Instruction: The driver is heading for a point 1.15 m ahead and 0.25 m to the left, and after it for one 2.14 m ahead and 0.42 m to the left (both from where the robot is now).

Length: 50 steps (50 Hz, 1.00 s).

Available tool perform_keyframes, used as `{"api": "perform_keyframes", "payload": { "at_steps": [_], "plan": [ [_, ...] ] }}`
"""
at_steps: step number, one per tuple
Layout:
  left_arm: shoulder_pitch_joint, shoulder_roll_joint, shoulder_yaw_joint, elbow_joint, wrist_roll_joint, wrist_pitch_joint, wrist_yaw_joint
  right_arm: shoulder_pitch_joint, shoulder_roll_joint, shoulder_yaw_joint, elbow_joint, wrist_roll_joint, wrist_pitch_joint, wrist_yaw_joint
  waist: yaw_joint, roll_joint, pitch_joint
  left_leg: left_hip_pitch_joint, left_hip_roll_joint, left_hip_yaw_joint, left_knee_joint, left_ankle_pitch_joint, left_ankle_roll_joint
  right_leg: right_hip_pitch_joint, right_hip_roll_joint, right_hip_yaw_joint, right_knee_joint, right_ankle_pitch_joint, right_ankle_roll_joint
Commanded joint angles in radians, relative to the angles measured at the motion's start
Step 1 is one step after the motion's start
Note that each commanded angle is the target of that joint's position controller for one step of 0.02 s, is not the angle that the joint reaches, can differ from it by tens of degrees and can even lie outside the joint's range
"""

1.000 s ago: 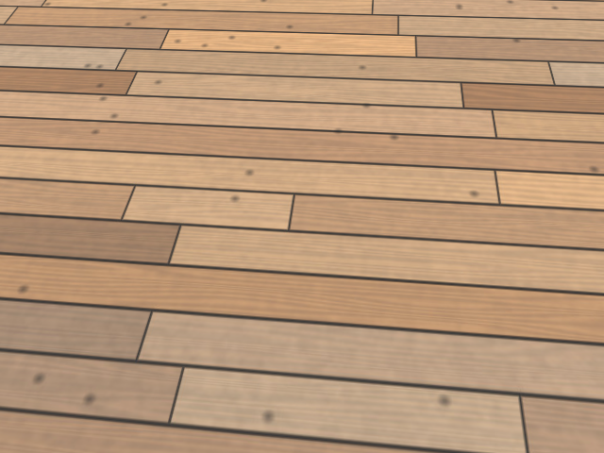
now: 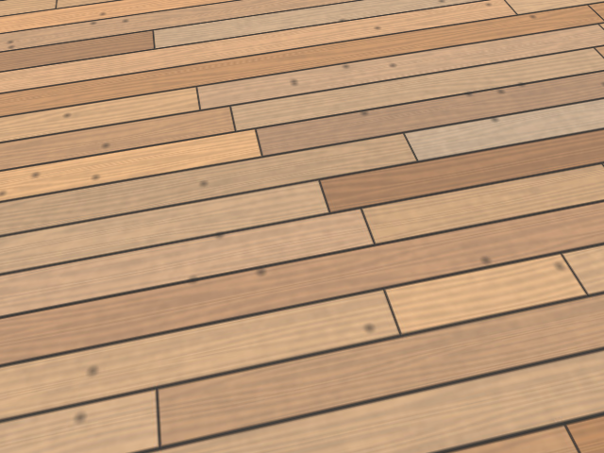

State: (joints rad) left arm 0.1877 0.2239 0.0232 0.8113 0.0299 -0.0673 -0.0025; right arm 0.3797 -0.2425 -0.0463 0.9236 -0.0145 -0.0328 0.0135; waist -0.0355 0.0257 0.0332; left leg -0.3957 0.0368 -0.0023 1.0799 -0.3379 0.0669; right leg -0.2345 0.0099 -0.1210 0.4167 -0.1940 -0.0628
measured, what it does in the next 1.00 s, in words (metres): walks ahead, turning left: left foot, then right foot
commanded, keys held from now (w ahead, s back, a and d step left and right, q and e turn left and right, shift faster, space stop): w+q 0.24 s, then q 0.38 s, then no key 0.16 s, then e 0.22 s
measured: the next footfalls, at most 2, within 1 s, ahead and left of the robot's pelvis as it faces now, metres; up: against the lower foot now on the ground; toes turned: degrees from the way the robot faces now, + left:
left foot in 0.36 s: +0.33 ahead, +0.13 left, +0.00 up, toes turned +17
right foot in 0.94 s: +0.40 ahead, -0.04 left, +0.00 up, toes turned +26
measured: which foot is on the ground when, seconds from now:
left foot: up 0.00-0.34, down 0.36-0.96, up 0.98-1.00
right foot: down 0.00-0.38, up 0.40-0.92, down 0.94-1.00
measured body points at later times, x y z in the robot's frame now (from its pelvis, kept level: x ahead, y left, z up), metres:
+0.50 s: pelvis +0.22 +0.06 -0.02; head +0.27 +0.08 +0.43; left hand +0.22 +0.33 -0.15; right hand +0.43 -0.16 -0.13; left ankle +0.29 +0.12 -0.74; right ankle +0.17 -0.10 -0.64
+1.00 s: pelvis +0.31 +0.04 +0.00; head +0.33 +0.04 +0.45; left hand +0.29 +0.31 -0.13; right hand +0.51 -0.15 -0.14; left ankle +0.29 +0.12 -0.74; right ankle +0.36 -0.06 -0.74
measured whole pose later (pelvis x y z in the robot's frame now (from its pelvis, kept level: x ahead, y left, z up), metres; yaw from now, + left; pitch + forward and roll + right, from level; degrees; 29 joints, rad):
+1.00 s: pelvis +0.31 +0.04 +0.00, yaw +23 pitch +0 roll +0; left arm 0.24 0.23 0.02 0.85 0.01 0.02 0.03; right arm 0.20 -0.24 -0.02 0.84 -0.02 0.02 -0.03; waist 0.00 0.03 0.02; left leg -0.24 -0.10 -0.06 0.49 -0.27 0.06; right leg -0.23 0.03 0.04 0.47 -0.24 -0.02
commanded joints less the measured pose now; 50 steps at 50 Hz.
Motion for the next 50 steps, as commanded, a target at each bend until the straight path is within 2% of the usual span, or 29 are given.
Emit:
{"api": "perform_keyframes", "payload": {
  "at_steps": [1, 3, 5, 8, 12, 13, 15, 16, 17, 18, 19, 20, 21, 22, 23, 24, 25, 26, 28, 30, 34, 39, 43, 44, 46, 47, 48, 49, 50],
  "plan": [
    [0.080, 0.095, 0.028, -0.007, -0.011, -0.034, 0.008, 0.024, -0.050, -0.023, -0.046, -0.011, 0.018, 0.016, 0.017, -0.112, -0.005, -0.171, 0.050, -0.032, 0.040, 0.081, -0.011, 0.121, -0.270, 0.196, -0.264, 0.181, -0.080],
    [0.105, 0.106, 0.035, 0.011, -0.016, -0.043, 0.011, -0.041, -0.040, -0.024, -0.070, -0.014, 0.025, 0.026, 0.016, -0.104, 0.014, -0.239, 0.062, -0.026, 0.023, 0.146, -0.021, 0.133, -0.269, 0.134, -0.283, 0.224, -0.085],
    [0.134, 0.100, 0.036, 0.030, -0.013, -0.044, 0.013, -0.110, -0.035, -0.023, -0.095, -0.016, 0.027, 0.033, 0.023, -0.101, 0.034, -0.296, 0.069, -0.019, -0.027, 0.213, -0.029, 0.150, -0.264, 0.080, -0.290, 0.257, -0.090],
    [0.151, 0.098, 0.035, 0.050, -0.011, -0.043, 0.014, -0.224, -0.019, -0.011, -0.138, -0.015, 0.023, 0.046, 0.038, -0.100, 0.060, -0.277, 0.058, 0.021, -0.210, 0.320, -0.031, 0.145, -0.239, -0.009, -0.286, 0.299, -0.081],
    [0.209, 0.137, 0.045, 0.083, -0.010, -0.036, 0.023, -0.347, -0.024, -0.001, -0.191, -0.021, 0.022, 0.059, 0.067, -0.090, 0.080, -0.225, 0.035, 0.097, -0.386, 0.324, 0.009, 0.224, -0.271, -0.070, -0.263, 0.393, -0.070],
    [0.213, 0.141, 0.045, 0.090, -0.010, -0.030, 0.026, -0.354, -0.026, -0.001, -0.198, -0.025, 0.021, 0.059, 0.063, -0.082, 0.088, -0.213, 0.021, 0.113, -0.419, 0.300, 0.022, 0.255, -0.275, -0.091, -0.223, 0.505, -0.063],
    [0.207, 0.165, 0.051, 0.096, -0.011, -0.018, 0.035, -0.304, -0.037, -0.006, -0.189, -0.033, 0.017, 0.051, 0.039, -0.102, 0.044, -0.123, -0.047, 0.161, -0.449, 0.222, 0.053, 0.306, -0.269, -0.127, -0.070, 0.860, -0.042],
    [0.199, 0.181, 0.056, 0.096, -0.013, -0.009, 0.040, -0.233, -0.049, -0.012, -0.171, -0.035, 0.012, 0.045, 0.012, -0.116, -0.001, -0.048, -0.088, 0.172, -0.464, 0.186, 0.072, 0.315, -0.262, -0.133, 0.050, 0.977, -0.032],
    [0.192, 0.192, 0.059, 0.092, -0.017, 0.000, 0.041, -0.130, -0.071, -0.024, -0.143, -0.039, 0.002, 0.037, -0.027, -0.115, -0.066, 0.072, -0.118, 0.157, -0.511, 0.196, 0.095, 0.290, -0.256, -0.131, 0.220, 0.954, -0.022],
    [0.180, 0.194, 0.060, 0.083, -0.026, 0.004, 0.037, -0.004, -0.110, -0.043, -0.105, -0.051, -0.012, 0.022, -0.093, -0.064, -0.145, 0.265, -0.112, 0.113, -0.620, 0.339, 0.127, 0.190, -0.223, -0.143, 0.468, 0.739, 0.014],
    [0.222, 0.112, 0.042, 0.044, -0.019, 0.002, 0.032, 0.028, -0.220, -0.069, -0.097, -0.046, -0.018, 0.007, -0.053, 0.093, -0.237, 0.520, 0.143, -0.155, -0.540, 0.759, 0.178, -0.077, -0.133, -0.133, 0.771, -0.064, 0.052],
    [0.288, 0.100, 0.039, -0.005, -0.042, 0.013, 0.028, 0.027, -0.326, -0.097, -0.130, -0.011, -0.006, 0.005, -0.026, 0.204, -0.422, 0.759, 0.386, -0.600, -0.572, 1.110, 0.405, -0.350, 0.041, 0.017, 1.098, -0.489, 0.095],
    [0.189, 0.141, 0.044, -0.003, -0.019, 0.018, 0.030, 0.019, -0.285, -0.094, -0.144, 0.017, 0.014, -0.008, -0.056, 0.000, -0.388, 0.681, 0.335, -0.477, -0.621, 1.064, 0.366, -0.397, -0.031, 0.143, 1.078, -0.363, 0.091],
    [0.126, 0.120, 0.037, -0.023, -0.028, 0.013, 0.028, -0.061, -0.229, -0.078, -0.148, 0.022, 0.020, -0.016, -0.033, 0.004, -0.238, 0.528, 0.294, -0.374, -0.658, 0.988, 0.334, -0.410, -0.062, 0.141, 1.020, -0.273, 0.089],
    [0.111, 0.118, 0.038, -0.015, -0.019, 0.013, 0.030, -0.117, -0.168, -0.061, -0.149, 0.022, 0.024, -0.019, 0.008, -0.041, -0.130, 0.394, 0.227, -0.312, -0.700, 0.920, 0.276, -0.386, -0.090, 0.143, 0.929, -0.230, 0.092],
    [0.113, 0.122, 0.040, -0.019, -0.001, 0.029, 0.029, -0.145, -0.139, -0.053, -0.153, 0.029, 0.026, -0.023, 0.037, -0.031, -0.089, 0.302, 0.182, -0.268, -0.725, 0.888, 0.244, -0.344, -0.103, 0.151, 0.869, -0.214, 0.098],
    [0.139, 0.120, 0.042, -0.012, 0.011, 0.050, 0.028, -0.159, -0.120, -0.045, -0.156, 0.027, 0.026, -0.022, 0.057, -0.021, -0.086, 0.237, 0.150, -0.235, -0.739, 0.882, 0.218, -0.285, -0.104, 0.150, 0.829, -0.201, 0.105],
    [0.154, 0.109, 0.041, -0.013, 0.010, 0.067, 0.027, -0.158, -0.131, -0.046, -0.158, 0.018, 0.020, -0.018, 0.069, -0.016, -0.106, 0.212, 0.137, -0.226, -0.740, 0.892, 0.213, -0.257, -0.092, 0.146, 0.803, -0.195, 0.111],
    [0.153, 0.097, 0.038, -0.020, 0.004, 0.083, 0.026, -0.153, -0.169, -0.057, -0.161, 0.007, 0.013, -0.012, 0.077, -0.013, -0.131, 0.184, 0.113, -0.214, -0.744, 0.877, 0.203, -0.246, -0.081, 0.141, 0.751, -0.164, 0.118],
    [0.112, 0.103, 0.041, -0.037, 0.003, 0.091, 0.028, -0.141, -0.181, -0.062, -0.166, 0.006, 0.017, -0.012, 0.063, 0.008, -0.131, 0.175, 0.098, -0.233, -0.758, 0.757, 0.187, -0.273, -0.079, 0.146, 0.702, -0.129, 0.123],
    [0.029, 0.121, 0.047, -0.060, 0.000, 0.105, 0.033, -0.108, -0.169, -0.058, -0.168, 0.003, 0.033, -0.018, 0.026, 0.047, -0.109, 0.209, 0.100, -0.296, -0.795, 0.489, 0.163, -0.331, -0.079, 0.165, 0.607, -0.087, 0.126],
    [-0.019, 0.116, 0.043, -0.067, -0.009, 0.105, 0.037, -0.075, -0.153, -0.049, -0.154, -0.009, 0.038, -0.024, -0.003, 0.065, -0.080, 0.258, 0.119, -0.337, -0.794, 0.407, 0.162, -0.304, -0.063, 0.173, 0.476, -0.116, 0.105],
    [0.019, 0.084, 0.027, -0.035, -0.022, 0.101, 0.037, -0.108, -0.097, -0.015, -0.138, -0.022, 0.035, -0.029, 0.005, 0.067, -0.086, 0.216, 0.120, -0.285, -0.768, 0.471, 0.151, -0.098, -0.037, 0.142, 0.280, -0.171, 0.073],
    [0.031, 0.079, 0.024, -0.025, -0.026, 0.100, 0.038, -0.111, -0.098, -0.009, -0.129, -0.023, 0.035, -0.033, 0.010, 0.069, -0.081, 0.208, 0.122, -0.280, -0.756, 0.474, 0.142, -0.043, -0.024, 0.133, 0.208, -0.167, 0.065],
    [0.068, 0.081, 0.020, -0.008, -0.024, 0.090, 0.040, -0.127, -0.126, -0.008, -0.116, -0.008, 0.039, -0.044, 0.049, 0.037, -0.052, 0.166, 0.106, -0.263, -0.705, 0.437, 0.093, 0.086, -0.015, 0.141, -0.050, 0.000, 0.043],
    [0.057, 0.127, 0.026, -0.014, -0.013, 0.078, 0.043, -0.112, -0.124, -0.007, -0.120, -0.005, 0.037, -0.048, 0.029, -0.015, -0.050, 0.150, 0.076, -0.252, -0.665, 0.375, 0.050, 0.120, -0.083, 0.245, -0.103, 0.081, 0.026],
    [0.060, 0.205, 0.036, -0.030, 0.000, 0.068, 0.043, -0.070, -0.109, -0.006, -0.135, -0.007, 0.035, -0.050, -0.013, -0.151, -0.084, 0.118, -0.005, -0.169, -0.545, 0.206, 0.016, 0.161, -0.246, 0.432, -0.115, 0.314, -0.015],
    [0.002, 0.218, 0.041, -0.026, -0.020, 0.070, 0.029, -0.087, -0.098, -0.005, -0.122, 0.006, 0.046, -0.054, -0.024, -0.228, -0.033, 0.119, -0.098, -0.073, -0.574, 0.017, -0.011, 0.050, -0.309, 0.500, -0.096, 0.478, -0.123],
    [0.006, 0.190, 0.039, -0.031, -0.023, 0.067, 0.016, -0.109, -0.121, -0.007, -0.117, -0.004, 0.051, -0.059, -0.001, -0.210, -0.028, 0.130, -0.097, -0.053, -0.530, -0.028, -0.025, 0.039, -0.302, 0.520, -0.103, 0.481, -0.148]
  ]
}}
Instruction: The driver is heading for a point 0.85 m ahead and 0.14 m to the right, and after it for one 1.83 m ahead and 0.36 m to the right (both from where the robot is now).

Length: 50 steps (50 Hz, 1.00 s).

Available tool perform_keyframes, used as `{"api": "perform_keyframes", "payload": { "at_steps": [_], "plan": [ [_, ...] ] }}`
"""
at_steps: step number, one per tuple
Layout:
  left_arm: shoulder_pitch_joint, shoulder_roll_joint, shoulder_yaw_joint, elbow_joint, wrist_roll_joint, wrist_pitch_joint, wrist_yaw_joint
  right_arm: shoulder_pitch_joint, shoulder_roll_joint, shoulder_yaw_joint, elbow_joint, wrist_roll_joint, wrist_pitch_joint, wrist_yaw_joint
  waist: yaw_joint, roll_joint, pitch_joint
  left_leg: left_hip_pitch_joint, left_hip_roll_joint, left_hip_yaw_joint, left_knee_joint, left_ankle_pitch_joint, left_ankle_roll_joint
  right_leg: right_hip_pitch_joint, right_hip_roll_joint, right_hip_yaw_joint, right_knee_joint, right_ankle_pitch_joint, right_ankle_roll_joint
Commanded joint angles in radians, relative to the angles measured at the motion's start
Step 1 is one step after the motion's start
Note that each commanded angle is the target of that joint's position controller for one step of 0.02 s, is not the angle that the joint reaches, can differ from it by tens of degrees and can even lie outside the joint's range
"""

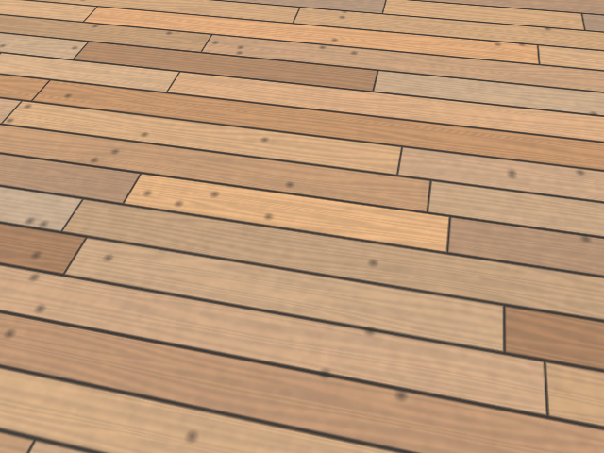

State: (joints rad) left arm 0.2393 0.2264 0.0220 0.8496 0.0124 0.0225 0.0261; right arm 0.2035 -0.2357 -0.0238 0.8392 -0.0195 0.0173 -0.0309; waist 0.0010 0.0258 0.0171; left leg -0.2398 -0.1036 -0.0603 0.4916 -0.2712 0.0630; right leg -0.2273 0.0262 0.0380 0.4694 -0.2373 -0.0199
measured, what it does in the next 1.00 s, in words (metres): walks ahead, turning right: left foot, then right foot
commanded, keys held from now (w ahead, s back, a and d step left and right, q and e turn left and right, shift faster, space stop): w+e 0.56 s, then w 0.14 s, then w+q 0.30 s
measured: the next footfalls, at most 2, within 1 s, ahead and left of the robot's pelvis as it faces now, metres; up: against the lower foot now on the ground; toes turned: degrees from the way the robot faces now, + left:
left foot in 0.28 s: +0.08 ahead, +0.11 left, +0.00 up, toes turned -12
right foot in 0.72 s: +0.32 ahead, -0.19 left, +0.00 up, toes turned -25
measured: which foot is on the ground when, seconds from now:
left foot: up 0.00-0.26, down 0.28-0.72, up 0.74-1.00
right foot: down 0.00-0.28, up 0.30-0.70, down 0.72-1.00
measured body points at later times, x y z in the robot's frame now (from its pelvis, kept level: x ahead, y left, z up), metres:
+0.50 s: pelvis +0.10 +0.00 +0.01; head +0.12 +0.02 +0.46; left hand +0.31 +0.23 -0.11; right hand +0.05 -0.27 -0.11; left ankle +0.04 +0.12 -0.74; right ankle +0.12 -0.14 -0.66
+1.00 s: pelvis +0.34 -0.13 +0.01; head +0.36 -0.14 +0.46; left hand +0.45 +0.11 -0.13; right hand +0.31 -0.39 -0.13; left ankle +0.46 +0.00 -0.66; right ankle +0.28 -0.17 -0.74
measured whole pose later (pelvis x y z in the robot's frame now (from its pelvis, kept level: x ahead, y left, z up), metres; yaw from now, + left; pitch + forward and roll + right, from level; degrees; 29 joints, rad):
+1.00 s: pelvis +0.34 -0.13 +0.01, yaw -18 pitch +0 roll -1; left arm 0.33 0.23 0.04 0.91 0.02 -0.09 -0.01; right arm 0.28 -0.25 -0.05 0.90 -0.02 -0.02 0.03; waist 0.00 0.04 0.04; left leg -0.63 0.09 -0.03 1.04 -0.17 0.05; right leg -0.04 0.08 -0.15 0.25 -0.21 -0.09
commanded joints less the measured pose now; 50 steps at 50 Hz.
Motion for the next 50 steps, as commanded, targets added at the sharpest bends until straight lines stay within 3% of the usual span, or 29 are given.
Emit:
{"api": "perform_keyframes", "payload": {
  "at_steps": [1, 3, 5, 10, 12, 13, 14, 15, 16, 17, 18, 20, 24, 27, 31, 33, 34, 35, 36, 37, 38, 39, 40, 41, 42, 43, 44, 47, 50],
  "plan": [
    [-0.022, 0.180, 0.041, -0.061, -0.005, -0.024, -0.019, 0.037, -0.124, -0.031, -0.038, 0.000, 0.000, -0.011, -0.019, -0.208, -0.037, -0.041, 0.028, 0.017, 0.078, -0.129, -0.023, 0.059, -0.281, 0.356, -0.169, 0.363, -0.184],
    [0.057, 0.221, 0.066, -0.033, 0.002, -0.009, -0.016, -0.039, -0.138, -0.040, -0.069, -0.008, -0.005, 0.008, 0.027, -0.210, -0.003, -0.164, 0.016, 0.035, 0.213, -0.210, -0.032, 0.093, -0.245, 0.410, -0.226, -0.060, -0.201],
    [0.072, 0.216, 0.076, -0.025, 0.004, -0.001, -0.014, -0.073, -0.125, -0.038, -0.090, -0.010, -0.015, 0.025, 0.031, -0.180, 0.035, -0.256, 0.043, 0.017, 0.294, -0.211, -0.049, 0.099, -0.230, 0.451, -0.281, -0.292, -0.219],
    [0.036, 0.217, 0.099, -0.037, 0.004, -0.009, -0.028, -0.081, -0.096, -0.025, -0.107, 0.002, -0.055, 0.031, 0.021, -0.163, -0.008, -0.137, 0.038, 0.039, 0.129, -0.181, -0.061, 0.058, -0.160, 0.418, -0.253, -0.216, -0.210],
    [-0.036, 0.217, 0.107, -0.058, 0.000, -0.007, -0.035, 0.011, -0.088, -0.024, -0.084, 0.010, -0.063, 0.020, -0.044, -0.156, -0.020, 0.073, 0.022, 0.061, -0.077, -0.064, -0.043, -0.067, -0.103, 0.381, -0.199, -0.210, -0.169],
    [-0.064, 0.201, 0.107, -0.070, -0.001, -0.008, -0.033, 0.085, -0.103, -0.030, -0.061, 0.008, -0.067, 0.008, -0.085, -0.123, -0.023, 0.237, 0.035, 0.054, -0.175, 0.018, -0.035, -0.185, -0.058, 0.354, -0.130, -0.246, -0.131],
    [-0.081, 0.152, 0.097, -0.094, -0.006, -0.018, -0.032, 0.176, -0.186, -0.049, -0.043, -0.001, -0.073, -0.008, -0.121, 0.000, -0.047, 0.432, 0.182, -0.087, -0.227, -0.104, -0.011, -0.383, 0.009, 0.273, 0.033, -0.329, -0.076],
    [-0.087, 0.055, 0.066, -0.142, -0.017, -0.032, -0.037, 0.228, -0.313, -0.075, -0.053, -0.014, -0.071, -0.017, -0.131, 0.231, -0.097, 0.491, 0.472, -0.495, -0.374, -0.479, 0.069, -0.533, 0.131, 0.096, 0.317, -0.367, -0.039],
    [-0.121, 0.132, 0.074, -0.146, 0.016, -0.036, -0.038, 0.169, -0.319, -0.082, -0.047, -0.029, -0.067, -0.019, -0.093, 0.128, 0.023, 0.328, 0.541, -0.574, -0.398, -0.527, 0.135, -0.586, 0.031, 0.088, 0.448, -0.271, -0.042],
    [-0.112, 0.160, 0.082, -0.131, 0.019, -0.039, -0.048, 0.118, -0.235, -0.063, -0.061, -0.020, -0.072, -0.013, -0.055, 0.046, 0.087, 0.268, 0.489, -0.493, -0.391, -0.475, 0.136, -0.575, -0.011, 0.106, 0.493, -0.187, -0.044],
    [-0.070, 0.155, 0.083, -0.106, 0.018, -0.040, -0.060, 0.076, -0.181, -0.048, -0.069, -0.010, -0.081, -0.007, -0.024, 0.039, 0.108, 0.250, 0.423, -0.373, -0.396, -0.356, 0.105, -0.555, -0.026, 0.095, 0.504, -0.121, -0.032],
    [-0.048, 0.147, 0.081, -0.091, 0.029, -0.034, -0.079, 0.088, -0.156, -0.038, -0.063, -0.007, -0.098, -0.004, -0.024, 0.086, 0.084, 0.262, 0.347, -0.186, -0.391, -0.094, 0.077, -0.536, -0.034, 0.047, 0.567, -0.038, -0.009],
    [-0.156, 0.117, 0.063, -0.144, 0.024, -0.024, -0.101, 0.188, -0.143, -0.037, -0.017, -0.005, -0.111, 0.017, -0.053, 0.074, 0.074, 0.298, 0.329, -0.022, -0.354, 0.250, 0.076, -0.591, -0.047, 0.005, 0.565, 0.044, 0.008],
    [-0.246, 0.095, 0.045, -0.186, 0.025, -0.025, -0.116, 0.193, -0.136, -0.034, -0.005, -0.005, -0.112, 0.022, -0.062, 0.080, 0.093, 0.264, 0.314, 0.075, -0.347, 0.379, 0.070, -0.541, -0.053, -0.051, 0.415, 0.121, 0.009],
    [-0.330, 0.075, 0.022, -0.229, 0.029, -0.029, -0.120, 0.252, -0.154, -0.033, 0.042, -0.003, -0.111, 0.020, -0.075, 0.082, 0.107, 0.260, 0.335, 0.135, -0.322, 0.568, 0.062, -0.381, -0.024, -0.143, 0.187, 0.111, -0.047],
    [-0.263, 0.087, 0.025, -0.209, 0.034, -0.034, -0.100, 0.266, -0.177, -0.033, 0.070, 0.001, -0.106, 0.016, -0.032, 0.100, 0.056, 0.296, 0.347, 0.168, -0.196, 0.949, 0.056, -0.236, 0.038, -0.180, 0.141, 0.053, -0.099],
    [-0.171, 0.106, 0.033, -0.180, 0.036, -0.040, -0.089, 0.270, -0.192, -0.034, 0.081, 0.001, -0.100, 0.014, 0.015, 0.105, -0.004, 0.311, 0.349, 0.182, -0.066, 1.092, 0.052, -0.127, 0.072, -0.184, 0.119, 0.024, -0.127],
    [-0.013, 0.130, 0.046, -0.127, 0.041, -0.051, -0.077, 0.264, -0.199, -0.033, 0.086, 0.007, -0.093, 0.012, 0.089, 0.092, -0.090, 0.252, 0.338, 0.209, 0.121, 1.074, 0.038, 0.082, 0.091, -0.170, 0.042, 0.067, -0.156],
    [0.143, 0.186, 0.067, -0.078, 0.058, -0.058, -0.060, 0.258, -0.175, -0.022, 0.072, 0.013, -0.094, 0.014, 0.156, 0.054, -0.183, 0.046, 0.314, 0.210, 0.359, 0.798, 0.027, 0.364, -0.027, -0.038, 0.026, 0.032, -0.193],
    [0.200, 0.285, 0.087, -0.071, 0.064, -0.060, -0.044, 0.324, -0.033, 0.008, 0.025, 0.034, -0.094, 0.036, 0.110, -0.209, -0.339, -0.318, 0.150, 0.212, 0.762, -0.144, -0.017, 0.673, -0.408, 0.461, -0.014, 0.020, -0.309],
    [0.222, 0.291, 0.094, -0.080, 0.020, -0.051, -0.036, 0.267, -0.161, -0.029, 0.030, 0.028, -0.092, 0.027, 0.152, -0.103, -0.408, -0.355, 0.088, 0.022, 0.922, -0.232, -0.004, 0.602, -0.464, 0.656, -0.118, 0.085, -0.344],
    [0.118, 0.254, 0.085, -0.065, 0.010, -0.052, -0.030, 0.178, -0.162, -0.035, 0.000, 0.033, -0.095, 0.027, 0.102, -0.067, -0.220, -0.408, 0.138, -0.021, 0.898, -0.126, 0.006, 0.451, -0.409, 0.451, -0.145, 0.124, -0.303],
    [0.061, 0.185, 0.065, -0.061, 0.010, -0.062, -0.031, 0.164, -0.128, -0.025, 0.001, 0.030, -0.102, 0.032, 0.066, -0.053, -0.095, -0.389, 0.171, -0.007, 0.816, -0.074, 0.010, 0.293, -0.363, 0.327, -0.190, 0.188, -0.264],
    [0.018, 0.140, 0.052, -0.056, 0.014, -0.073, -0.031, 0.181, -0.113, -0.026, 0.023, 0.021, -0.094, 0.034, 0.026, -0.042, -0.039, -0.342, 0.196, -0.005, 0.745, -0.050, 0.010, 0.198, -0.313, 0.233, -0.226, 0.212, -0.216],
    [-0.009, 0.103, 0.040, -0.047, 0.009, -0.083, -0.030, 0.213, -0.098, -0.026, 0.046, 0.002, -0.073, 0.039, -0.009, -0.050, -0.004, -0.278, 0.208, -0.003, 0.700, -0.030, 0.006, 0.111, -0.257, 0.144, -0.263, 0.225, -0.167],
    [-0.004, 0.102, 0.037, -0.044, 0.009, -0.094, -0.029, 0.264, -0.076, -0.023, 0.062, -0.005, -0.056, 0.046, -0.026, -0.099, -0.016, -0.231, 0.200, 0.003, 0.689, -0.026, -0.001, 0.075, -0.272, 0.112, -0.284, 0.251, -0.180],
    [0.016, 0.096, 0.037, -0.031, 0.009, -0.107, -0.032, 0.259, -0.070, -0.025, 0.066, -0.007, -0.047, 0.051, -0.029, -0.084, -0.003, -0.235, 0.200, 0.004, 0.683, -0.021, -0.003, 0.061, -0.267, 0.091, -0.305, 0.277, -0.182],
    [0.049, 0.112, 0.042, -0.003, 0.008, -0.128, -0.030, 0.154, -0.060, -0.033, 0.038, -0.007, -0.035, 0.065, -0.024, -0.076, 0.059, -0.357, 0.212, 0.009, 0.615, 0.082, -0.013, 0.073, -0.249, -0.002, -0.367, 0.242, -0.165],
    [0.084, 0.101, 0.038, 0.017, 0.008, -0.130, -0.027, 0.048, -0.049, -0.032, 0.003, -0.005, -0.038, 0.074, -0.008, -0.076, 0.080, -0.441, 0.207, 0.024, 0.497, 0.195, -0.021, 0.120, -0.228, -0.089, -0.370, 0.315, -0.146]
  ]
}}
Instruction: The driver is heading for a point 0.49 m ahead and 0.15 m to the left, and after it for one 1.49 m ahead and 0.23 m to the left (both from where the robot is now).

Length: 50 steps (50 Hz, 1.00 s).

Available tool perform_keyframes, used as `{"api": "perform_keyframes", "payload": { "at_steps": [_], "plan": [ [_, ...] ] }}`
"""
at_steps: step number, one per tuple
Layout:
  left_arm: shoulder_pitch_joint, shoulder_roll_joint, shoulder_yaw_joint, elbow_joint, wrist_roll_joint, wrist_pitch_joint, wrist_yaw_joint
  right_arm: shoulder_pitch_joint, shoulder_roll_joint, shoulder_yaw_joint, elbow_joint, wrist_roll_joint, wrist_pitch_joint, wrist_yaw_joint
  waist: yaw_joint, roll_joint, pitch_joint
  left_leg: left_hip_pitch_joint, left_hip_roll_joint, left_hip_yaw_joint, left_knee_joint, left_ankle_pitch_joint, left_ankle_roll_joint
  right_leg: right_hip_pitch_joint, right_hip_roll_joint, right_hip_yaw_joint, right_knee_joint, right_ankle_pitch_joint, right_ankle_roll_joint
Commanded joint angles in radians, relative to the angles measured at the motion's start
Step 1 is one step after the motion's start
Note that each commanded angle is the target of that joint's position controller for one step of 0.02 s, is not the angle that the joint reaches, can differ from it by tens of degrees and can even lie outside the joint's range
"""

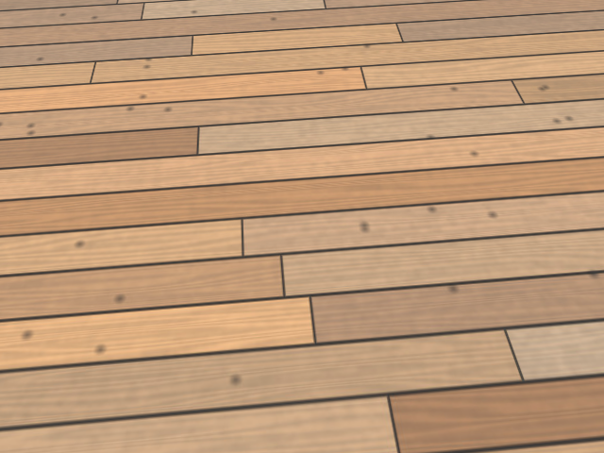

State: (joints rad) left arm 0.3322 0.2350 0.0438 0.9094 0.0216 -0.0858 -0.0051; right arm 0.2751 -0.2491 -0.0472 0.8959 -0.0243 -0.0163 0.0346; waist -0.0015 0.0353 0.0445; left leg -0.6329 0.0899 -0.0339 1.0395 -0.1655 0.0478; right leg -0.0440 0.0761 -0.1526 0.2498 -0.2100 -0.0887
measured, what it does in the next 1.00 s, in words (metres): walks ahead, turning left: left foot, then right foot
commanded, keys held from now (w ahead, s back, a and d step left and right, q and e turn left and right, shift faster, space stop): w+q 0.48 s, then q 0.14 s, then e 0.38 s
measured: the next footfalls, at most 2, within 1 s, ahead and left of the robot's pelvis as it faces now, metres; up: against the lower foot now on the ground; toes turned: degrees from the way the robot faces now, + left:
left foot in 0.26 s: +0.30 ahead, +0.11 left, +0.00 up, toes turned +13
right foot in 0.74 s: +0.61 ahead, +0.06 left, +0.00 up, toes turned +23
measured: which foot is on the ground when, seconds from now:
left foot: up 0.00-0.24, down 0.26-0.76, up 0.78-1.00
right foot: down 0.00-0.28, up 0.30-0.72, down 0.74-1.00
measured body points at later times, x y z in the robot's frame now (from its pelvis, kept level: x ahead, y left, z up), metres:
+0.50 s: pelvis +0.28 +0.07 +0.00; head +0.30 +0.09 +0.45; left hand +0.34 +0.35 -0.12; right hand +0.39 -0.20 -0.13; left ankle +0.26 +0.10 -0.75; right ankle +0.38 -0.10 -0.67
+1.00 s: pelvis +0.46 +0.07 -0.01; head +0.50 +0.07 +0.44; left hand +0.44 +0.35 -0.13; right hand +0.64 -0.14 -0.15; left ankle +0.38 +0.19 -0.69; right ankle +0.57 +0.04 -0.75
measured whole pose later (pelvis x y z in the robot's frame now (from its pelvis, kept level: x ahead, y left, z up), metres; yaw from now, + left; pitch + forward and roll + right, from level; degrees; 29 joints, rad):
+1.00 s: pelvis +0.46 +0.07 -0.01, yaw +18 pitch +0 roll +1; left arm 0.24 0.25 0.03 0.85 0.01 0.00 0.00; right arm 0.17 -0.26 -0.03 0.84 -0.03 0.03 -0.02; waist 0.02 0.02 0.09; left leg -0.40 -0.04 -0.06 0.98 -0.46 -0.02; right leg -0.35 0.09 0.05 0.40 -0.05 -0.08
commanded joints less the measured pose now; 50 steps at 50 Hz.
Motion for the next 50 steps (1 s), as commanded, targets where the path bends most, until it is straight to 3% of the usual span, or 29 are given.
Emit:
{"api": "perform_keyframes", "payload": {
  "at_steps": [1, 7, 10, 12, 13, 14, 15, 16, 17, 18, 19, 21, 23, 24, 26, 28, 31, 34, 36, 37, 38, 39, 40, 41, 42, 43, 45, 47, 50],
  "plan": [
    [-0.006, 0.089, 0.014, -0.038, -0.003, -0.022, 0.005, -0.057, -0.028, -0.005, -0.066, -0.001, -0.008, 0.012, -0.002, -0.087, 0.058, -0.045, 0.008, 0.014, -0.112, 0.128, -0.008, -0.059, -0.269, 0.072, -0.146, 0.313, -0.069],
    [0.085, 0.120, 0.013, 0.013, -0.003, -0.015, 0.027, -0.243, -0.013, 0.013, -0.145, -0.008, -0.011, 0.031, 0.044, -0.084, 0.075, -0.002, -0.035, 0.139, -0.382, 0.166, 0.035, 0.094, -0.306, -0.024, -0.086, 0.557, -0.040],
    [0.075, 0.160, 0.019, 0.020, 0.004, 0.000, 0.040, -0.188, -0.041, 0.001, -0.143, -0.012, -0.007, 0.023, 0.002, -0.122, 0.009, 0.115, -0.121, 0.195, -0.413, 0.014, 0.094, 0.186, -0.325, -0.069, 0.096, 0.976, -0.019],
    [0.058, 0.188, 0.026, 0.014, 0.010, 0.019, 0.043, -0.020, -0.087, -0.023, -0.099, -0.016, -0.012, 0.013, -0.074, -0.131, -0.094, 0.318, -0.183, 0.191, -0.460, -0.077, 0.148, 0.157, -0.332, -0.079, 0.386, 1.036, -0.020],
    [0.038, 0.194, 0.027, -0.002, 0.006, 0.023, 0.039, 0.134, -0.132, -0.047, -0.054, -0.028, -0.019, 0.002, -0.152, -0.083, -0.171, 0.544, -0.164, 0.122, -0.546, -0.065, 0.192, 0.017, -0.307, -0.092, 0.639, 0.842, 0.001],
    [0.063, 0.108, 0.008, -0.058, -0.013, 0.014, 0.024, 0.199, -0.251, -0.084, -0.050, -0.033, -0.013, -0.016, -0.140, 0.105, -0.272, 0.845, 0.114, -0.285, -0.569, -0.131, 0.308, -0.345, -0.192, -0.101, 1.016, 0.215, 0.050],
    [0.020, 0.122, 0.014, -0.111, -0.012, 0.005, 0.013, 0.161, -0.291, -0.091, -0.067, -0.001, -0.006, -0.012, -0.105, 0.143, -0.340, 0.955, 0.267, -0.733, -0.714, -0.016, 0.418, -0.606, -0.017, 0.092, 1.237, -0.330, 0.075],
    [-0.082, 0.135, 0.014, -0.133, -0.002, -0.006, 0.007, 0.131, -0.261, -0.087, -0.058, 0.018, -0.001, -0.018, -0.110, 0.016, -0.219, 0.877, 0.231, -0.579, -0.739, 0.011, 0.377, -0.699, -0.099, 0.203, 1.214, -0.225, 0.065],
    [-0.087, 0.126, 0.007, -0.141, -0.011, -0.018, 0.004, 0.084, -0.209, -0.074, -0.055, 0.021, -0.003, -0.025, -0.073, -0.026, -0.108, 0.736, 0.203, -0.465, -0.762, 0.068, 0.335, -0.685, -0.140, 0.193, 1.124, -0.144, 0.064],
    [-0.073, 0.123, 0.009, -0.128, -0.006, -0.017, 0.006, 0.036, -0.166, -0.062, -0.061, 0.017, -0.006, -0.028, -0.024, -0.073, -0.042, 0.622, 0.147, -0.378, -0.782, 0.149, 0.283, -0.633, -0.170, 0.189, 1.029, -0.118, 0.068],
    [-0.060, 0.121, 0.009, -0.127, 0.013, 0.000, 0.006, 0.003, -0.140, -0.053, -0.064, 0.024, -0.013, -0.033, 0.009, -0.068, -0.019, 0.540, 0.097, -0.309, -0.797, 0.224, 0.258, -0.575, -0.185, 0.190, 0.972, -0.111, 0.084],
    [-0.033, 0.107, 0.007, -0.126, 0.032, 0.037, -0.002, -0.001, -0.134, -0.047, -0.069, 0.028, -0.033, -0.031, 0.034, -0.040, -0.042, 0.480, 0.049, -0.247, -0.810, 0.315, 0.250, -0.510, -0.188, 0.177, 0.909, -0.100, 0.113],
    [-0.068, 0.096, 0.004, -0.145, 0.030, 0.054, -0.008, 0.025, -0.164, -0.054, -0.063, 0.027, -0.044, -0.028, 0.033, -0.026, -0.038, 0.450, 0.020, -0.218, -0.826, 0.327, 0.244, -0.525, -0.187, 0.158, 0.835, -0.051, 0.135],
    [-0.110, 0.096, 0.004, -0.163, 0.028, 0.056, -0.009, 0.044, -0.173, -0.057, -0.061, 0.025, -0.045, -0.028, 0.022, -0.016, -0.025, 0.447, 0.011, -0.218, -0.836, 0.313, 0.236, -0.549, -0.188, 0.151, 0.790, -0.012, 0.144],
    [-0.190, 0.099, 0.004, -0.193, 0.023, 0.057, -0.006, 0.080, -0.174, -0.056, -0.055, 0.024, -0.042, -0.029, -0.002, -0.001, 0.004, 0.459, -0.002, -0.205, -0.807, 0.490, 0.210, -0.584, -0.174, 0.140, 0.694, 0.051, 0.157],
    [-0.239, 0.092, -0.002, -0.213, 0.016, 0.055, -0.003, 0.109, -0.177, -0.057, -0.051, 0.025, -0.034, -0.032, -0.023, 0.018, -0.016, 0.493, -0.025, -0.179, -0.743, 0.664, 0.173, -0.568, -0.143, 0.132, 0.603, 0.099, 0.156],
    [-0.303, 0.098, -0.009, -0.239, 0.003, 0.049, 0.001, 0.147, -0.179, -0.058, -0.052, 0.021, -0.016, -0.041, -0.061, 0.046, -0.049, 0.560, -0.031, -0.200, -0.676, 0.719, 0.140, -0.543, -0.094, 0.133, 0.497, 0.149, 0.137],
    [-0.258, 0.107, -0.012, -0.217, 0.004, 0.035, 0.005, 0.134, -0.148, -0.046, -0.053, 0.008, -0.012, -0.053, -0.055, 0.063, -0.064, 0.608, -0.018, -0.194, -0.621, 0.724, 0.100, -0.436, -0.069, 0.130, 0.350, 0.171, 0.094],
    [-0.116, 0.139, 0.001, -0.163, 0.012, 0.019, 0.012, 0.096, -0.154, -0.043, -0.053, 0.009, -0.025, -0.062, 0.011, 0.064, -0.093, 0.619, -0.002, -0.211, -0.518, 0.787, 0.066, -0.275, -0.055, 0.139, 0.259, 0.191, 0.043],
    [-0.021, 0.139, 0.001, -0.129, 0.016, 0.003, 0.016, 0.076, -0.155, -0.039, -0.049, 0.019, -0.032, -0.060, 0.071, 0.024, -0.119, 0.611, -0.041, -0.176, -0.389, 0.732, 0.049, -0.155, -0.073, 0.141, 0.142, 0.341, 0.021],
    [0.072, 0.186, 0.005, -0.114, 0.020, -0.012, 0.022, 0.103, -0.119, -0.027, -0.075, 0.024, -0.041, -0.058, 0.082, -0.087, -0.224, 0.505, -0.108, -0.132, -0.174, 0.366, 0.023, 0.050, -0.256, 0.318, 0.203, 0.761, -0.020],
    [0.050, 0.235, 0.017, -0.107, 0.007, 0.002, 0.017, 0.331, -0.046, -0.019, -0.033, 0.055, -0.026, -0.058, -0.022, -0.313, -0.358, 0.331, -0.267, -0.070, 0.099, -0.438, -0.017, 0.234, -0.507, 0.634, 0.243, 1.199, -0.231],
    [0.015, 0.188, 0.012, -0.119, -0.028, 0.021, 0.005, 0.325, -0.119, -0.022, 0.003, 0.011, -0.010, -0.062, -0.022, -0.184, -0.343, 0.284, -0.229, -0.097, 0.149, -0.436, -0.013, 0.151, -0.475, 0.709, 0.169, 0.982, -0.251],
    [-0.075, 0.144, 0.003, -0.135, -0.034, 0.030, 0.002, 0.210, -0.133, -0.025, -0.008, -0.012, 0.000, -0.058, -0.025, -0.113, -0.204, 0.238, -0.187, -0.077, 0.170, -0.370, -0.024, 0.040, -0.409, 0.621, 0.133, 0.762, -0.225],
    [-0.128, 0.121, -0.003, -0.146, -0.028, 0.041, 0.001, 0.123, -0.135, -0.024, -0.032, -0.020, 0.005, -0.054, -0.022, -0.079, -0.141, 0.212, -0.162, -0.055, 0.139, -0.331, -0.031, -0.034, -0.352, 0.559, 0.101, 0.639, -0.189],
    [-0.131, 0.131, -0.001, -0.141, -0.026, 0.047, 0.004, 0.073, -0.132, -0.023, -0.048, -0.017, 0.014, -0.050, -0.022, -0.099, -0.099, 0.206, -0.140, -0.045, 0.103, -0.307, -0.039, -0.086, -0.309, 0.503, 0.074, 0.607, -0.163],
    [-0.112, 0.152, 0.011, -0.123, -0.020, 0.058, 0.004, 0.080, -0.111, -0.015, -0.048, -0.010, 0.034, -0.047, -0.035, -0.135, -0.111, 0.261, -0.137, -0.022, 0.051, -0.275, -0.056, -0.145, -0.251, 0.452, 0.056, 0.546, -0.132],
    [-0.099, 0.166, 0.022, -0.119, -0.015, 0.065, 0.003, 0.071, -0.098, -0.009, -0.050, -0.003, 0.045, -0.053, -0.035, -0.135, -0.132, 0.265, -0.142, -0.009, -0.005, -0.283, -0.068, -0.156, -0.230, 0.450, 0.047, 0.442, -0.126],
    [-0.085, 0.181, 0.038, -0.118, -0.008, 0.087, 0.005, 0.004, -0.095, -0.006, -0.069, -0.001, 0.059, -0.065, -0.011, -0.159, -0.118, 0.239, -0.140, -0.004, -0.102, -0.293, -0.076, -0.191, -0.214, 0.502, 0.000, 0.101, -0.127]
  ]
}}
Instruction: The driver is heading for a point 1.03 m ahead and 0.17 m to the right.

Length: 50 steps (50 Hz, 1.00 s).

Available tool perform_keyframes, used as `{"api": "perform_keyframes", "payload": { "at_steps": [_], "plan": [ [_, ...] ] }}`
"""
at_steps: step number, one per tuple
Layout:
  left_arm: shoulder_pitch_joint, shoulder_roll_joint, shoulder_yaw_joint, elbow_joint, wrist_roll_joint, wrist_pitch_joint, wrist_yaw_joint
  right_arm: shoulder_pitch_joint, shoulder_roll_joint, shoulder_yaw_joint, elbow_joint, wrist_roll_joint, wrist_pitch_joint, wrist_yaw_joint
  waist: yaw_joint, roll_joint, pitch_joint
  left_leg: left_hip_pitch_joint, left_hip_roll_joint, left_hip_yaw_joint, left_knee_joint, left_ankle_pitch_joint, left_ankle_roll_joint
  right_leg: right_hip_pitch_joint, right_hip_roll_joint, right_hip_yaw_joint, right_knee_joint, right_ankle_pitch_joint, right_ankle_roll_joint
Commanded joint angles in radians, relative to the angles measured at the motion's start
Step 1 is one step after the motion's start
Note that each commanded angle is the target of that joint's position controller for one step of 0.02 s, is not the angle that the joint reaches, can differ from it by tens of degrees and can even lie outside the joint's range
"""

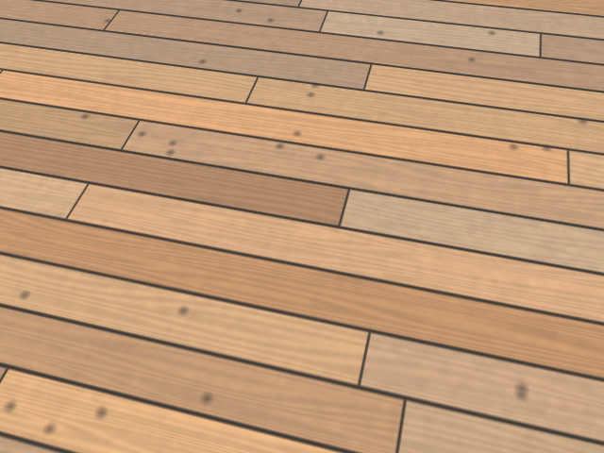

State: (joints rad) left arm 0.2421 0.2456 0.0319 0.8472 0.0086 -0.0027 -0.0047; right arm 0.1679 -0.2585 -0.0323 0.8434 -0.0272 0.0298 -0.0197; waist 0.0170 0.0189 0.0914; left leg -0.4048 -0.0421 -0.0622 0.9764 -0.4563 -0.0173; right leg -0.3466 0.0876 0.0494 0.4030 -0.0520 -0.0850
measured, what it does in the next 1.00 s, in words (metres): steps on the spot, turning right: left foot, then right foot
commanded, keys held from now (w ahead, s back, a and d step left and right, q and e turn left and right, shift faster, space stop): e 0.56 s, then w+e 0.02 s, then w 0.12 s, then w+q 0.30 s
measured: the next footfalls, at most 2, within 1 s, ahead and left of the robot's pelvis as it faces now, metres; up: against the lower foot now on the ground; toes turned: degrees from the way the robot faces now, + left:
left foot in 0.24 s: +0.06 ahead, +0.12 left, +0.00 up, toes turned -13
right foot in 0.68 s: -0.04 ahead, -0.08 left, +0.00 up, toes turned -25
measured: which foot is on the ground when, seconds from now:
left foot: up 0.00-0.22, down 0.24-0.68, up 0.70-1.00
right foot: down 0.00-0.24, up 0.26-0.66, down 0.68-1.00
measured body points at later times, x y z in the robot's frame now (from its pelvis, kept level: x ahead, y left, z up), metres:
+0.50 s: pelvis +0.00 +0.03 +0.01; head +0.03 +0.05 +0.46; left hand +0.18 +0.27 -0.13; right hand +0.02 -0.26 -0.10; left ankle +0.02 +0.12 -0.74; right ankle -0.06 -0.08 -0.67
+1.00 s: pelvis +0.07 -0.04 +0.00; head +0.08 -0.06 +0.45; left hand +0.17 +0.20 -0.13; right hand +0.05 -0.32 -0.14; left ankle +0.22 +0.05 -0.67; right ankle -0.07 -0.06 -0.74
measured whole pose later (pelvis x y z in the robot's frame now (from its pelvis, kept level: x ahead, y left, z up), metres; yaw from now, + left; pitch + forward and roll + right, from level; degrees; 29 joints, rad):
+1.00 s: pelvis +0.07 -0.04 +0.00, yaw -19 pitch +0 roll +0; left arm 0.39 0.23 0.02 0.90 0.03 -0.06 0.00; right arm 0.27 -0.28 -0.06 0.87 -0.03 0.01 0.05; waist 0.01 0.05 0.02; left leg -0.66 0.02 -0.04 0.96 -0.13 0.02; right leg 0.13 0.06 -0.10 0.16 -0.29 -0.07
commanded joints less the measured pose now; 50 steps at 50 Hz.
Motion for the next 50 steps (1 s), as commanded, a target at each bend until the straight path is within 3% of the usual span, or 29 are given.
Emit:
{"api": "perform_keyframes", "payload": {
  "at_steps": [1, 3, 7, 9, 11, 12, 13, 14, 15, 16, 17, 19, 22, 28, 31, 33, 34, 35, 36, 37, 38, 40, 42, 44, 47, 50],
  "plan": [
    [0.007, 0.171, 0.054, -0.057, 0.007, 0.012, 0.005, 0.089, -0.087, -0.020, -0.023, 0.004, 0.016, -0.014, -0.021, -0.151, -0.157, 0.007, -0.007, 0.022, -0.065, 0.005, -0.010, 0.097, -0.223, 0.325, -0.174, -0.171, -0.129],
    [0.004, 0.175, 0.063, -0.061, 0.010, 0.026, 0.005, 0.059, -0.087, -0.019, -0.035, 0.008, 0.016, -0.017, -0.010, -0.160, -0.142, 0.015, -0.009, 0.020, -0.114, 0.020, -0.007, 0.070, -0.220, 0.367, -0.200, -0.305, -0.122],
    [-0.019, 0.178, 0.077, -0.067, 0.013, 0.045, 0.001, 0.067, -0.079, -0.013, -0.039, 0.020, 0.001, -0.025, -0.009, -0.163, -0.136, 0.099, -0.033, 0.022, -0.239, 0.033, 0.015, 0.024, -0.205, 0.417, -0.209, -0.333, -0.094],
    [-0.038, 0.176, 0.082, -0.070, 0.011, 0.054, -0.002, 0.113, -0.079, -0.012, -0.032, 0.027, -0.009, -0.032, -0.025, -0.172, -0.131, 0.178, -0.051, 0.023, -0.371, 0.047, 0.040, -0.001, -0.191, 0.444, -0.210, -0.337, -0.067],
    [-0.072, 0.165, 0.082, -0.081, -0.003, 0.060, 0.000, 0.195, -0.096, -0.017, -0.018, 0.022, -0.024, -0.043, -0.071, -0.153, -0.113, 0.322, -0.036, 0.011, -0.625, 0.124, 0.076, -0.084, -0.129, 0.417, -0.175, -0.404, 0.008],
    [-0.039, 0.122, 0.072, -0.090, -0.016, 0.058, 0.002, 0.184, -0.175, -0.035, -0.032, 0.010, -0.030, -0.054, -0.044, -0.002, -0.110, 0.357, 0.137, -0.176, -0.777, -0.008, 0.116, -0.151, -0.046, 0.323, -0.015, -0.483, 0.065],
    [-0.036, 0.097, 0.073, -0.103, -0.023, 0.051, 0.006, 0.066, -0.261, -0.053, -0.079, 0.001, -0.027, -0.056, -0.019, 0.232, -0.083, 0.269, 0.395, -0.478, -0.877, -0.092, 0.217, -0.256, 0.124, 0.070, 0.304, -0.475, 0.092],
    [-0.038, 0.180, 0.089, -0.082, 0.022, 0.046, 0.010, 0.000, -0.216, -0.045, -0.092, -0.013, -0.026, -0.049, 0.004, 0.087, -0.042, 0.125, 0.419, -0.404, -0.839, 0.060, 0.260, -0.214, 0.029, 0.064, 0.512, -0.447, 0.101],
    [-0.011, 0.176, 0.094, -0.067, 0.023, 0.046, 0.002, -0.037, -0.147, -0.026, -0.106, -0.008, -0.030, -0.046, 0.038, 0.047, -0.055, 0.080, 0.356, -0.306, -0.793, 0.215, 0.247, -0.146, 0.023, 0.065, 0.616, -0.400, 0.096],
    [0.028, 0.161, 0.091, -0.051, 0.025, 0.051, -0.003, -0.068, -0.115, -0.017, -0.112, -0.002, -0.033, -0.042, 0.064, 0.042, -0.056, 0.095, 0.293, -0.199, -0.759, 0.326, 0.217, -0.145, 0.016, 0.053, 0.696, -0.354, 0.099],
    [0.047, 0.155, 0.090, -0.043, 0.028, 0.059, -0.007, -0.072, -0.113, -0.015, -0.121, 0.003, -0.037, -0.042, 0.064, 0.074, -0.072, 0.144, 0.256, -0.132, -0.734, 0.395, 0.201, -0.167, 0.012, 0.036, 0.756, -0.331, 0.106],
    [0.026, 0.148, 0.083, -0.047, 0.022, 0.070, -0.016, -0.019, -0.114, -0.015, -0.123, 0.001, -0.036, -0.039, 0.024, 0.105, -0.079, 0.242, 0.238, -0.064, -0.690, 0.562, 0.207, -0.221, -0.007, 0.002, 0.759, -0.339, 0.130],
    [-0.066, 0.128, 0.068, -0.088, 0.012, 0.077, -0.028, 0.100, -0.146, -0.030, -0.093, 0.002, -0.034, -0.035, -0.047, 0.118, -0.094, 0.411, 0.278, -0.056, -0.642, 0.713, 0.230, -0.271, -0.033, -0.016, 0.638, -0.368, 0.156],
    [-0.109, 0.111, 0.050, -0.133, -0.007, 0.084, -0.041, 0.091, -0.190, -0.054, -0.095, -0.006, -0.030, -0.009, -0.063, 0.168, -0.121, 0.369, 0.313, 0.023, -0.588, 0.766, 0.220, -0.072, -0.054, -0.099, 0.391, -0.424, 0.121],
    [-0.118, 0.115, 0.045, -0.152, -0.006, 0.078, -0.046, 0.106, -0.214, -0.067, -0.087, -0.014, -0.029, 0.008, -0.071, 0.185, -0.135, 0.300, 0.324, 0.004, -0.632, 0.343, 0.206, 0.042, -0.040, -0.134, 0.241, -0.425, 0.073],
    [-0.013, 0.101, 0.041, -0.110, 0.007, 0.063, -0.042, 0.067, -0.194, -0.064, -0.087, -0.003, -0.023, 0.012, 0.004, 0.119, -0.113, 0.128, 0.287, 0.044, -0.562, 0.095, 0.161, 0.271, -0.012, -0.152, 0.005, -0.307, 0.026],
    [0.094, 0.133, 0.049, -0.066, 0.014, 0.047, -0.033, 0.070, -0.134, -0.048, -0.089, -0.005, -0.022, 0.015, 0.045, -0.029, -0.131, -0.038, 0.226, 0.118, -0.399, -0.039, 0.114, 0.458, -0.084, -0.015, -0.088, -0.366, 0.001],
    [0.180, 0.245, 0.068, -0.073, 0.023, 0.030, -0.022, 0.026, -0.007, -0.010, -0.152, -0.011, -0.025, 0.029, 0.079, -0.328, -0.142, -0.308, 0.094, 0.237, -0.067, -0.226, 0.038, 0.564, -0.424, 0.465, -0.226, -0.651, -0.085],
    [0.185, 0.273, 0.075, -0.064, 0.025, 0.022, -0.009, -0.050, -0.100, -0.028, -0.167, -0.026, -0.023, 0.027, 0.114, -0.236, -0.006, -0.400, 0.080, 0.117, -0.007, -0.132, 0.044, 0.383, -0.499, 0.575, -0.305, -0.637, -0.180],
    [0.135, 0.212, 0.055, -0.058, 0.024, 0.018, -0.003, -0.070, -0.140, -0.042, -0.163, -0.005, -0.026, 0.038, 0.073, -0.158, 0.068, -0.383, 0.125, 0.067, 0.013, -0.012, 0.052, 0.333, -0.442, 0.472, -0.312, -0.643, -0.174],
    [0.073, 0.165, 0.038, -0.066, 0.020, 0.006, 0.001, -0.021, -0.144, -0.045, -0.130, 0.013, -0.037, 0.055, 0.028, -0.151, 0.086, -0.352, 0.131, 0.058, 0.001, 0.082, 0.053, 0.316, -0.375, 0.367, -0.322, -0.546, -0.133],
    [0.034, 0.139, 0.029, -0.070, 0.018, -0.023, 0.011, 0.066, -0.146, -0.049, -0.061, -0.002, -0.045, 0.069, -0.003, -0.147, 0.038, -0.294, 0.130, 0.066, 0.035, 0.200, 0.048, 0.359, -0.292, 0.185, -0.319, -0.261, -0.081],
    [0.076, 0.132, 0.027, -0.046, 0.018, -0.048, 0.007, 0.088, -0.118, -0.047, -0.039, 0.001, -0.042, 0.071, -0.005, -0.108, -0.004, -0.296, 0.104, 0.040, 0.090, 0.241, 0.054, 0.394, -0.279, 0.080, -0.286, -0.049, -0.064],
    [0.122, 0.129, 0.027, -0.022, 0.018, -0.060, 0.005, 0.060, -0.101, -0.046, -0.043, 0.010, -0.039, 0.071, 0.009, -0.098, 0.011, -0.348, 0.080, 0.001, 0.103, 0.268, 0.052, 0.407, -0.287, 0.019, -0.283, 0.026, -0.054],
    [0.146, 0.108, 0.019, 0.001, 0.019, -0.067, 0.009, 0.000, -0.093, -0.046, -0.058, -0.001, -0.035, 0.069, 0.020, -0.099, 0.046, -0.412, 0.066, 0.001, 0.050, 0.314, 0.037, 0.413, -0.297, -0.030, -0.303, 0.062, -0.054],
    [0.148, 0.095, 0.010, 0.024, 0.018, -0.076, 0.014, -0.067, -0.057, -0.028, -0.083, -0.008, -0.041, 0.077, 0.025, -0.094, 0.067, -0.381, 0.063, 0.062, -0.091, 0.367, 0.035, 0.403, -0.287, -0.103, -0.300, 0.199, -0.048]
  ]
}}
Keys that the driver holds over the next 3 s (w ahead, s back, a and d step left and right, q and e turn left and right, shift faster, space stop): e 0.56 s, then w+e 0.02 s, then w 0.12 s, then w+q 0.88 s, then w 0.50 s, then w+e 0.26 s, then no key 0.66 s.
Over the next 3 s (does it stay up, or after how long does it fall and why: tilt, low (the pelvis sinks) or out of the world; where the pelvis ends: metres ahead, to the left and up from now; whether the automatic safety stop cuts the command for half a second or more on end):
stays up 0.96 -0.09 0.00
